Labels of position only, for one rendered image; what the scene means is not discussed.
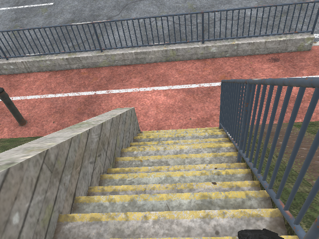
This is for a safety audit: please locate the right robot hand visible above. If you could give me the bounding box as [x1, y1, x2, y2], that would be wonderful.
[237, 228, 284, 239]

